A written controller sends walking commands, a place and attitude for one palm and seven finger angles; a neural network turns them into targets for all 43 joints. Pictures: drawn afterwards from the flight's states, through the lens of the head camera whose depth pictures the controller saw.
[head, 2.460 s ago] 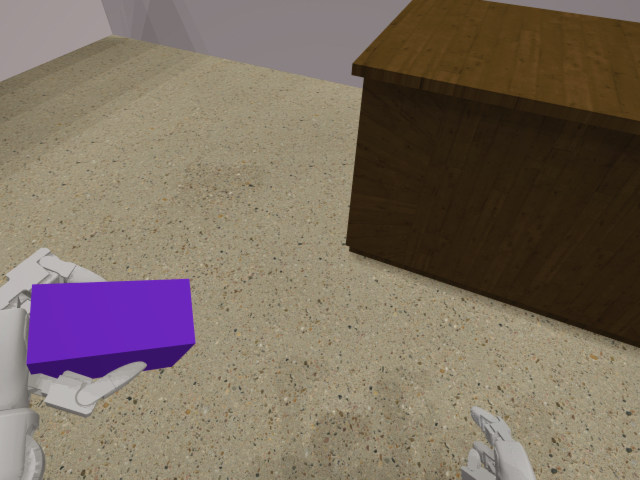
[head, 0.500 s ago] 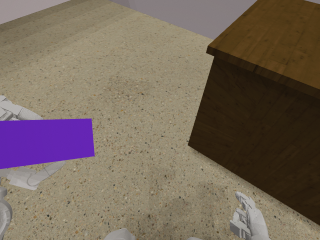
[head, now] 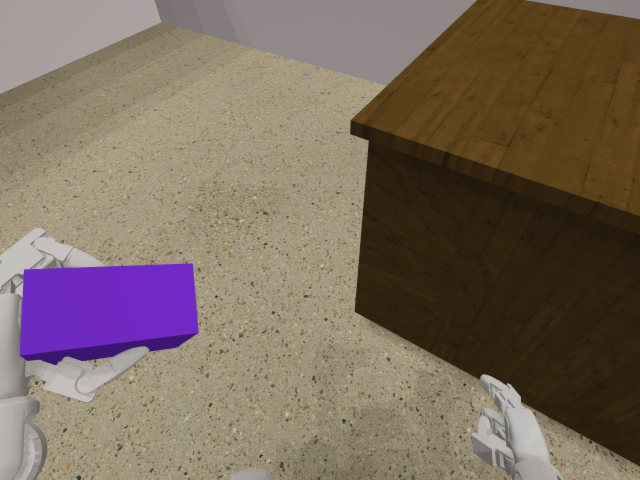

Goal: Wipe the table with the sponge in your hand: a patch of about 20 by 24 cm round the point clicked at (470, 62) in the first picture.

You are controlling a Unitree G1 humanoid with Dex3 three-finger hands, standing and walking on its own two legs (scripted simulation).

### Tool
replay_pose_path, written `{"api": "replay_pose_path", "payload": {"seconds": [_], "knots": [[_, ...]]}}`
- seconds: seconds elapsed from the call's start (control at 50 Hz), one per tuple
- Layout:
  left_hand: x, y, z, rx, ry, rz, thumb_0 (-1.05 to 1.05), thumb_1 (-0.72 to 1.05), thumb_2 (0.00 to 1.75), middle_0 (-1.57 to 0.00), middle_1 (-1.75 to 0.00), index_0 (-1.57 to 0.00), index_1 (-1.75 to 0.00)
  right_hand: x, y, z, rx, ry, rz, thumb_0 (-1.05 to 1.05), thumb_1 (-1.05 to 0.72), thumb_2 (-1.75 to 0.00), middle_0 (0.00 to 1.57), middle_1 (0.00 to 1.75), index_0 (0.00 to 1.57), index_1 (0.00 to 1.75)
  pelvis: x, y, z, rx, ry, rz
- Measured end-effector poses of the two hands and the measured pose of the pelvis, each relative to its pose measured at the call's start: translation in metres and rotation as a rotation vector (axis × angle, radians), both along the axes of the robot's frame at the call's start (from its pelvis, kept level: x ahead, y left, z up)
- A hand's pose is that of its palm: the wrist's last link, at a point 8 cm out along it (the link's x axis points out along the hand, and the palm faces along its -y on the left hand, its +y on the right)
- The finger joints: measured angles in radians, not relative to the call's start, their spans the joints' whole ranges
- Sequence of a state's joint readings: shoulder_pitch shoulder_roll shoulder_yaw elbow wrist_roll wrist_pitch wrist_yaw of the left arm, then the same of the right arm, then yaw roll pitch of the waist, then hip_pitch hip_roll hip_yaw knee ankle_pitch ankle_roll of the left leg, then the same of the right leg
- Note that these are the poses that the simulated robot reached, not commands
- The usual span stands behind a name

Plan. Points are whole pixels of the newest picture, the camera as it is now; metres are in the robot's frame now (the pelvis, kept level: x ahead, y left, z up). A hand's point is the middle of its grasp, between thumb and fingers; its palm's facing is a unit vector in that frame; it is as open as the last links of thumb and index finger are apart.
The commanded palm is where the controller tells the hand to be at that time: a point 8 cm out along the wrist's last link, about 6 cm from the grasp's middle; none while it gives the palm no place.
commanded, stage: turn to face it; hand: left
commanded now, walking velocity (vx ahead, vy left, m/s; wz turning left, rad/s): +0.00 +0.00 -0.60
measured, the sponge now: (138, 313) +0.23 +0.18 +0.16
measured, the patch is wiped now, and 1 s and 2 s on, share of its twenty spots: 0.00 0.00 0.00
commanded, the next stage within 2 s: take the last steps up to it in 1.42 s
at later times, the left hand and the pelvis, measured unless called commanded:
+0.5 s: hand (213, 302) +0.24 +0.11 +0.17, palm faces +0.12 -0.86 -0.50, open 10.2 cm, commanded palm +0.19 +0.18 +0.18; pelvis -0.05 -0.04 -0.01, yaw -18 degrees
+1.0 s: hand (295, 366) +0.18 +0.03 +0.18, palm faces -0.12 -0.90 -0.42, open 10.2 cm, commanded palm +0.16 +0.09 +0.18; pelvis -0.13 -0.05 +0.00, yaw -35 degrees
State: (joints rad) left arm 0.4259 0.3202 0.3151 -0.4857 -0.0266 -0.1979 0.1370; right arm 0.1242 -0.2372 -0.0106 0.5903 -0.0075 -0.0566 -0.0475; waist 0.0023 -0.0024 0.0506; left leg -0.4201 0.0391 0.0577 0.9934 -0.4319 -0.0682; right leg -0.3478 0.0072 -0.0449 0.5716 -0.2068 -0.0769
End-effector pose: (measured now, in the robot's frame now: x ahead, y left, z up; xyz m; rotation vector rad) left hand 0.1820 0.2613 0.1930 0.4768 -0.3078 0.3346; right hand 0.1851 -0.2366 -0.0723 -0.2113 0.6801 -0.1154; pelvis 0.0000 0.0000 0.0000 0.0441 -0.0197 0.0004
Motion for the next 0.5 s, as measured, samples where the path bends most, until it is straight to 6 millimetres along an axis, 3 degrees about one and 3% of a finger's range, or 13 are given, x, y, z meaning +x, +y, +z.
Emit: {"api": "replay_pose_path", "payload": {"seconds": [0.08,0.14,0.28,0.4,0.5], "knots": [[0.005,-0.007,0.015,0.083,-0.026,-0.085,-0.01,-0.50,0.98,-0.73,-1.33,-0.75,-1.33,-0.021,-0.030,0.014,-0.045,0.001,-0.088,0.02,-0.90,-0.90,0.20,0.30,0.20,0.30,0.000,-0.004,0.002,-0.002,0.031,-0.052],[0.007,-0.003,0.014,0.091,-0.037,-0.095,-0.01,-0.50,0.98,-0.73,-1.33,-0.75,-1.33,-0.040,-0.041,0.016,-0.070,0.032,-0.129,0.02,-0.90,-0.90,0.20,0.30,0.19,0.30,-0.004,-0.003,0.002,-0.012,0.041,-0.083],[0.013,-0.004,-0.003,0.020,-0.017,-0.108,-0.01,-0.50,0.98,-0.73,-1.33,-0.75,-1.33,-0.085,-0.031,0.008,-0.044,0.082,-0.198,0.02,-0.90,-0.90,0.19,0.30,0.19,0.30,-0.015,0.000,0.000,-0.021,0.014,-0.166],[0.024,-0.046,-0.003,0.026,0.023,-0.198,-0.01,-0.50,0.98,-0.73,-1.33,-0.75,-1.33,-0.117,-0.014,-0.011,0.090,0.091,-0.216,0.02,-0.90,-0.90,0.20,0.30,0.20,0.30,-0.027,-0.014,0.002,-0.055,-0.001,-0.263],[0.036,-0.099,-0.004,0.116,0.020,-0.298,-0.01,-0.50,0.98,-0.73,-1.33,-0.75,-1.33,-0.146,-0.028,-0.037,0.172,0.089,-0.252,0.02,-0.90,-0.90,0.20,0.30,0.20,0.30,-0.046,-0.040,-0.012,-0.067,-0.009,-0.319]]}}
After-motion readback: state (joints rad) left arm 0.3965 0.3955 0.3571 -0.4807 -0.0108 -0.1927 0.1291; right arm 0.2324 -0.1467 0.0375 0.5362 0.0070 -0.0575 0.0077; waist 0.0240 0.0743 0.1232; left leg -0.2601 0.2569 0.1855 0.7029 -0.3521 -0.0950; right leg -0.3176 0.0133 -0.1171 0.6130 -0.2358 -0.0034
